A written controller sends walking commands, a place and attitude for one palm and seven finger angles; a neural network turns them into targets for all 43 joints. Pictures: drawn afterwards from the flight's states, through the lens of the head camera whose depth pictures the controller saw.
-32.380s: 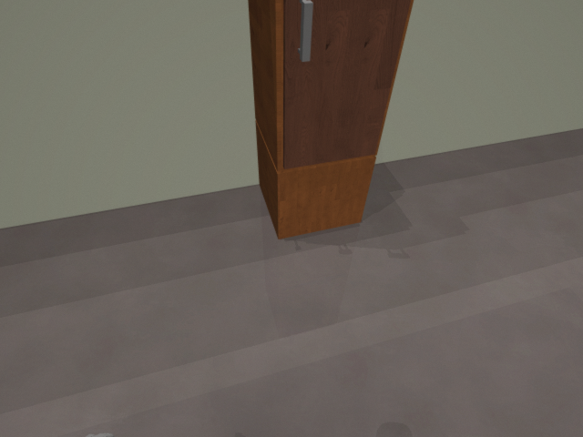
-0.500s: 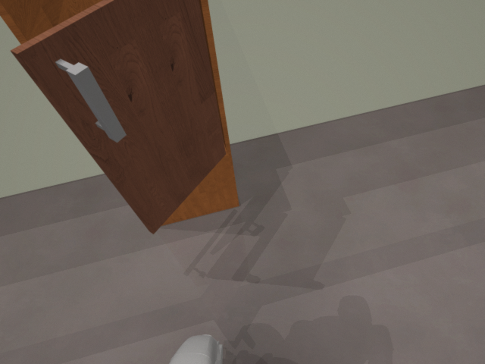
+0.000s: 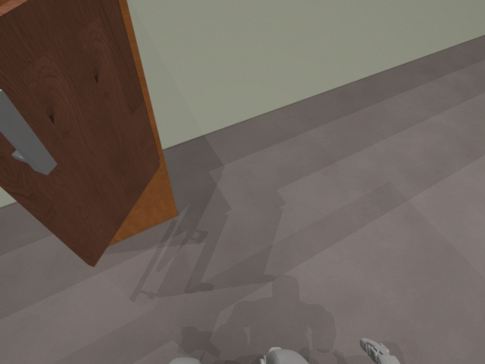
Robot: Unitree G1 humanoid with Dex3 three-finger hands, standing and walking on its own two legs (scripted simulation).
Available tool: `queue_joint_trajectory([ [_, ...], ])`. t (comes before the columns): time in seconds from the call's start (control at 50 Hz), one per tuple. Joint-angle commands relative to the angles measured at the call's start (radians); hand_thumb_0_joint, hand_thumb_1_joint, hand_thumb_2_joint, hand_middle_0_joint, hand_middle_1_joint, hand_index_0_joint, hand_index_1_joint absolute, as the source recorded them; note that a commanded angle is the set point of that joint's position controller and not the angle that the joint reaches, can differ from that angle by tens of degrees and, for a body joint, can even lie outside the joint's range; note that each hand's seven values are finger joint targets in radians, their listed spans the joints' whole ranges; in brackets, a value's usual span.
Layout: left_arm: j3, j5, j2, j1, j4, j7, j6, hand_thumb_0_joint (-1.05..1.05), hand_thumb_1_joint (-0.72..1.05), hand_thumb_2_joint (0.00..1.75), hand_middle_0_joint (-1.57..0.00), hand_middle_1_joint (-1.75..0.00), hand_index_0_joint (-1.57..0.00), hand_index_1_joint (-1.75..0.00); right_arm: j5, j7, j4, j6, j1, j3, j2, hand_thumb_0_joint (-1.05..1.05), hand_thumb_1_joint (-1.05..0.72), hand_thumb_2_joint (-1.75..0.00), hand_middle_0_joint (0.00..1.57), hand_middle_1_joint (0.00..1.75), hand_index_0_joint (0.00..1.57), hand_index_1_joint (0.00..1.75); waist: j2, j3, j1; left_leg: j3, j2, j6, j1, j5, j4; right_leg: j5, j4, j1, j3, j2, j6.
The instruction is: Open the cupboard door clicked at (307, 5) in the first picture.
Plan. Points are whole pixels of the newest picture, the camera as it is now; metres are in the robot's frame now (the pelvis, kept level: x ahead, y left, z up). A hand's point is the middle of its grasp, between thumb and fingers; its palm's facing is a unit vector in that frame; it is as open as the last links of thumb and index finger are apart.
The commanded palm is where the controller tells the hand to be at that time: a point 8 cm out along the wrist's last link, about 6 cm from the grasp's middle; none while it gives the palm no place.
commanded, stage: walk to a spot facing it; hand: left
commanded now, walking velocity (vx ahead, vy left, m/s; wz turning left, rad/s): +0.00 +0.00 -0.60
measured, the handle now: (7, 131) +0.36 +0.38 +0.15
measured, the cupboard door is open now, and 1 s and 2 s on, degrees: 41 41 41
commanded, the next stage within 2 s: none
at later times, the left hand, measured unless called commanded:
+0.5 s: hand (176, 332) +0.18 +0.14 -0.17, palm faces -0.35 -0.91 -0.22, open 7.4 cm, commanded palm none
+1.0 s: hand (227, 305) +0.23 +0.05 -0.16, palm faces -0.57 -0.78 -0.24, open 7.4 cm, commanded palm none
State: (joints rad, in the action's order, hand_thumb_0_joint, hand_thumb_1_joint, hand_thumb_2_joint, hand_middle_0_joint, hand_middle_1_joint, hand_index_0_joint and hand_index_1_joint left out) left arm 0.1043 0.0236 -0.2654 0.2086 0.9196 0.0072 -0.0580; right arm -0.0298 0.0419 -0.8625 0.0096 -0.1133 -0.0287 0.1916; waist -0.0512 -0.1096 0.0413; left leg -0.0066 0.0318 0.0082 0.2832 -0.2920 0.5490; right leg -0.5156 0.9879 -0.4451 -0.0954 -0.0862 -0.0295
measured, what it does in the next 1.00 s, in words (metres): steps on the spot, turning right: right foot, then left foot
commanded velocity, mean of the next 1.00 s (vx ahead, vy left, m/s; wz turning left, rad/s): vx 0.11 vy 0.00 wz -0.60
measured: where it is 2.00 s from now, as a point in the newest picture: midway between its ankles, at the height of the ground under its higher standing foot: (339, 323)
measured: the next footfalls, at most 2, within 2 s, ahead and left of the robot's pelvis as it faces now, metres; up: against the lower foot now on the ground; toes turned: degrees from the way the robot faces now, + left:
right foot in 0.24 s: +0.03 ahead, -0.15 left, +0.00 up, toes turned -13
left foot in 0.54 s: +0.12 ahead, +0.08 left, +0.00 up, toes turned -19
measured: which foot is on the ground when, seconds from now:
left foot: down 0.00-0.24, up 0.26-0.52, down 0.54-0.90, up 0.92-1.00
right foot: up 0.00-0.22, down 0.24-0.54, up 0.56-0.88, down 0.90-1.00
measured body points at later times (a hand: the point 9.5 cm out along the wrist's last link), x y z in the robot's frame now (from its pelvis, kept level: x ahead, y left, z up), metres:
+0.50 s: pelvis +0.02 -0.02 +0.00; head +0.07 -0.03 +0.44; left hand +0.19 +0.18 -0.15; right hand -0.02 -0.29 -0.14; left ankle +0.06 +0.10 -0.71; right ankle -0.01 -0.14 -0.73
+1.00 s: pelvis +0.05 -0.06 +0.00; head +0.07 -0.10 +0.44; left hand +0.26 +0.09 -0.14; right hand -0.10 -0.27 -0.16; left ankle +0.10 +0.07 -0.68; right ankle -0.04 -0.13 -0.73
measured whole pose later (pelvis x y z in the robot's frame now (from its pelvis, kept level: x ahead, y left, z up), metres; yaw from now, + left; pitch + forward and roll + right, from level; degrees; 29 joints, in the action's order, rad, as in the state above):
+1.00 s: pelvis +0.05 -0.06 +0.00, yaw -38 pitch +1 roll +0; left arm 0.07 0.02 -0.19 0.20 0.92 0.02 0.01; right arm -0.03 0.00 -0.99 0.05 -0.29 -0.06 0.24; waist 0.05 -0.07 -0.01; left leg 0.09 0.12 0.06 0.42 -0.48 1.02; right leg -0.35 0.58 -0.24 0.06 0.00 0.03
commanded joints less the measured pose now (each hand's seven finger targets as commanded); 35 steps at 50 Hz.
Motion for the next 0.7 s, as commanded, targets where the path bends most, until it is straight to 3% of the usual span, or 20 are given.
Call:
queue_joint_trajectory([
  [0.0,0.006,-0.002,-0.046,-0.028,-0.104,0.024,0.020,0.00,0.90,0.90,-0.20,-0.30,-0.20,-0.30,-0.006,0.013,0.058,-0.019,-0.082,-0.049,0.186,0.00,-0.90,-0.90,0.20,0.30,0.20,0.30,0.232,0.137,-0.037,-0.078,0.260,-0.141,-0.174,0.571,-0.167,0.037,0.142,-0.110,0.087,0.094,-0.032],
  [0.04,-0.005,-0.004,-0.029,-0.056,-0.115,0.030,0.016,0.00,0.90,0.90,-0.20,-0.30,-0.20,-0.30,-0.006,0.010,0.038,-0.018,-0.120,-0.055,0.200,0.00,-0.90,-0.90,0.20,0.30,0.20,0.30,0.257,0.141,-0.051,-0.021,0.252,-0.132,-0.185,0.565,-0.156,0.057,0.012,-0.063,0.122,0.102,-0.030],
  [0.1,-0.012,-0.003,-0.028,-0.095,-0.124,0.034,0.021,0.00,0.90,0.90,-0.20,-0.30,-0.20,-0.30,-0.007,0.002,0.020,-0.014,-0.162,-0.063,0.216,0.00,-0.90,-0.90,0.20,0.30,0.20,0.30,0.253,0.131,-0.076,-0.003,0.276,-0.127,-0.156,0.528,-0.134,0.069,-0.172,0.035,0.167,0.088,-0.012],
  [0.14,-0.013,-0.005,-0.031,-0.075,-0.118,0.033,0.026,0.00,0.90,0.90,-0.20,-0.30,-0.20,-0.30,-0.006,-0.001,0.018,-0.009,-0.155,-0.069,0.233,0.00,-0.90,-0.90,0.20,0.30,0.20,0.30,0.272,0.136,-0.061,0.017,0.282,-0.105,-0.144,0.515,-0.086,0.107,-0.295,0.111,0.185,0.074,0.007],
  [0.18,-0.001,-0.004,-0.073,0.025,-0.082,0.027,0.035,0.00,0.90,0.90,-0.20,-0.30,-0.20,-0.30,0.005,-0.009,0.023,-0.004,-0.133,-0.073,0.235,0.00,-0.90,-0.90,0.20,0.30,0.20,0.30,0.184,0.161,-0.006,0.081,0.240,-0.028,-0.025,0.372,0.065,0.345,-0.512,0.332,0.172,0.085,0.036],
  [0.2,0.014,0.004,-0.172,0.081,-0.067,0.013,0.047,0.00,0.90,0.90,-0.20,-0.30,-0.20,-0.30,0.018,-0.019,0.045,-0.002,-0.133,-0.066,0.181,0.00,-0.90,-0.90,0.20,0.30,0.20,0.30,-0.049,0.202,0.017,0.176,0.140,0.037,0.149,0.119,0.266,0.594,-0.597,0.501,-0.096,0.288,0.107],
  [0.22,0.030,-0.001,-0.263,0.130,-0.051,-0.002,0.049,0.00,0.90,0.90,-0.20,-0.30,-0.20,-0.30,0.022,-0.017,0.087,0.004,-0.066,-0.048,0.130,0.00,-0.90,-0.90,0.20,0.30,0.20,0.30,-0.256,0.176,0.058,0.149,0.030,0.068,0.305,-0.392,0.485,0.866,-0.630,0.481,-0.346,0.495,0.238],
  [0.24,0.025,-0.004,-0.268,0.132,-0.054,-0.010,0.041,0.00,0.90,0.90,-0.20,-0.30,-0.20,-0.30,0.021,-0.014,0.088,0.014,-0.055,-0.046,0.138,0.00,-0.90,-0.90,0.20,0.30,0.20,0.30,-0.158,0.147,0.064,0.029,0.051,0.054,0.314,-0.370,0.580,0.706,-0.626,0.402,-0.334,0.480,0.284],
  [0.26,0.028,0.003,-0.226,0.064,-0.065,-0.021,0.040,0.00,0.90,0.90,-0.20,-0.30,-0.20,-0.30,0.021,-0.009,0.069,0.014,-0.065,-0.050,0.136,0.00,-0.90,-0.90,0.20,0.30,0.20,0.30,-0.251,0.162,0.025,0.008,0.059,0.056,0.351,-0.312,0.619,0.644,-0.618,0.404,-0.339,0.406,0.274],
  [0.3,0.015,0.002,-0.175,-0.027,-0.091,-0.031,0.035,0.00,0.90,0.90,-0.20,-0.30,-0.20,-0.30,0.021,-0.015,0.043,0.014,-0.081,-0.051,0.140,0.00,-0.90,-0.90,0.20,0.30,0.20,0.30,-0.190,0.168,-0.016,0.007,0.068,0.066,0.283,-0.209,0.585,0.660,-0.590,0.351,-0.221,0.337,0.233],
  [0.36,0.013,0.005,-0.180,-0.054,-0.099,-0.028,0.037,0.00,0.90,0.90,-0.20,-0.30,-0.20,-0.30,0.022,-0.019,0.023,0.018,-0.102,-0.044,0.105,0.00,-0.90,-0.90,0.20,0.30,0.20,0.30,-0.075,0.152,-0.039,0.044,0.030,0.070,0.168,-0.172,0.415,0.654,-0.589,0.256,-0.207,0.308,0.222],
  [0.44,0.018,0.004,-0.176,-0.078,-0.098,-0.020,0.031,0.00,0.90,0.90,-0.20,-0.30,-0.20,-0.30,0.026,-0.014,0.014,0.007,-0.152,-0.045,0.104,0.00,-0.90,-0.90,0.20,0.30,0.20,0.30,-0.115,0.143,-0.058,0.062,-0.008,0.059,0.063,-0.100,0.178,0.589,-0.574,0.216,-0.240,0.267,0.195],
  [0.48,0.012,-0.007,-0.149,-0.115,-0.108,-0.018,0.024,0.00,0.90,0.90,-0.20,-0.30,-0.20,-0.30,0.025,-0.006,-0.011,-0.005,-0.233,-0.046,0.120,0.00,-0.90,-0.90,0.20,0.30,0.20,0.30,-0.075,0.143,-0.108,0.053,-0.001,0.048,-0.120,0.042,-0.046,0.480,-0.518,0.086,-0.228,0.224,0.134],
  [0.5,0.001,-0.013,-0.091,-0.101,-0.123,-0.013,0.017,0.00,0.90,0.90,-0.20,-0.30,-0.20,-0.30,0.016,-0.002,-0.014,-0.014,-0.257,-0.054,0.182,0.00,-0.90,-0.90,0.20,0.30,0.20,0.30,0.137,0.152,-0.109,-0.124,0.147,-0.001,-0.195,-0.001,-0.196,0.279,-0.393,-0.031,-0.151,0.113,0.079],
  [0.52,-0.009,-0.020,-0.035,-0.062,-0.141,-0.001,0.012,0.00,0.90,0.90,-0.20,-0.30,-0.20,-0.30,-0.002,0.003,0.003,-0.021,-0.261,-0.071,0.280,0.00,-0.90,-0.90,0.20,0.30,0.20,0.30,0.433,0.151,-0.095,-0.409,0.411,-0.117,-0.222,0.030,-0.320,-0.070,-0.137,-0.156,0.028,-0.005,0.013],
  [0.54,-0.003,-0.007,-0.069,-0.086,-0.149,0.007,0.015,0.00,0.90,0.90,-0.20,-0.30,-0.20,-0.30,-0.006,0.004,0.022,-0.021,-0.254,-0.071,0.292,0.00,-0.90,-0.90,0.20,0.30,0.20,0.30,0.282,0.139,-0.104,-0.460,0.484,-0.188,-0.087,-0.048,-0.341,-0.100,0.053,-0.109,0.017,0.050,0.010],
  [0.56,0.010,0.008,-0.068,-0.108,-0.129,0.012,0.014,0.00,0.90,0.90,-0.20,-0.30,-0.20,-0.30,-0.010,0.005,0.022,-0.028,-0.211,-0.065,0.261,0.00,-0.90,-0.90,0.20,0.30,0.20,0.30,0.235,0.103,-0.077,-0.389,0.415,-0.156,-0.046,-0.017,-0.348,-0.031,0.157,-0.116,0.016,0.062,0.001],
  [0.6,0.013,0.006,-0.050,-0.070,-0.107,0.028,0.013,0.00,0.90,0.90,-0.20,-0.30,-0.20,-0.30,-0.005,0.007,0.041,-0.031,-0.120,-0.047,0.199,0.00,-0.90,-0.90,0.20,0.30,0.20,0.30,0.239,0.084,-0.031,-0.150,0.313,-0.116,-0.051,0.147,-0.287,0.078,0.202,-0.121,0.065,0.108,-0.016],
  [0.64,0.002,0.001,-0.022,-0.075,-0.105,0.032,0.012,0.00,0.90,0.90,-0.20,-0.30,-0.20,-0.30,-0.005,0.009,0.020,-0.034,-0.170,-0.046,0.175,0.00,-0.90,-0.90,0.20,0.30,0.20,0.30,0.226,0.119,-0.050,-0.032,0.269,-0.108,-0.157,0.392,-0.230,0.105,0.141,-0.129,0.100,0.110,-0.029],
  [0.68,-0.008,-0.003,0.002,-0.093,-0.109,0.033,0.017,0.00,0.90,0.90,-0.20,-0.30,-0.20,-0.30,-0.004,0.006,-0.007,-0.035,-0.232,-0.053,0.172,0.00,-0.90,-0.90,0.20,0.30,0.20,0.30,0.240,0.175,-0.076,0.017,0.282,-0.114,-0.253,0.434,-0.200,0.103,0.028,-0.111,0.127,0.123,-0.028],
])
